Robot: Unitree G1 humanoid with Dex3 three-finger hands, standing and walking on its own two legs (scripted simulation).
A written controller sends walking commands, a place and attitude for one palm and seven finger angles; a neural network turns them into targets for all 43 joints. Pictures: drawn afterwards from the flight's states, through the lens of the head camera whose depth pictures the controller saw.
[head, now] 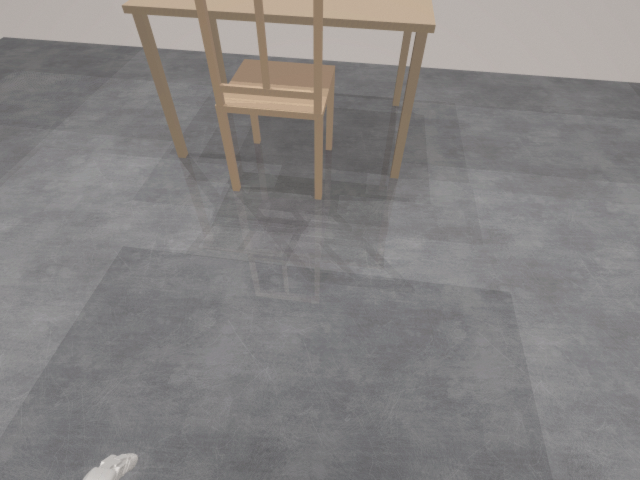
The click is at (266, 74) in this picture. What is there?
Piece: chair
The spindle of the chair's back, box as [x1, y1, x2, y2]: [254, 0, 269, 88]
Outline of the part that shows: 254,0 263,88 269,88 262,1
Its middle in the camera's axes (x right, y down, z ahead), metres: -0.21 -0.68 +1.34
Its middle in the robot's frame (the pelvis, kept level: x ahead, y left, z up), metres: +1.45 +0.27 -0.07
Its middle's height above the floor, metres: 0.70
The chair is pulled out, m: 0.00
